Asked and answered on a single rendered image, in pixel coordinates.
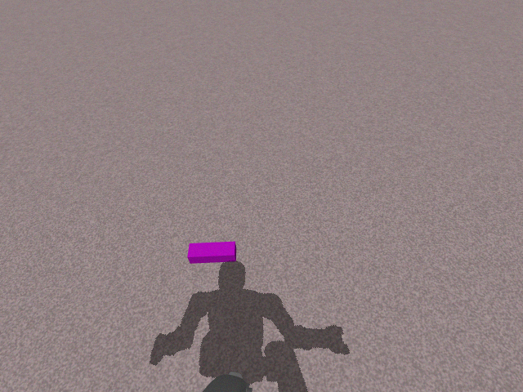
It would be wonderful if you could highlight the carton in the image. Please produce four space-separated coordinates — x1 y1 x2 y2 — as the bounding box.
187 242 236 264

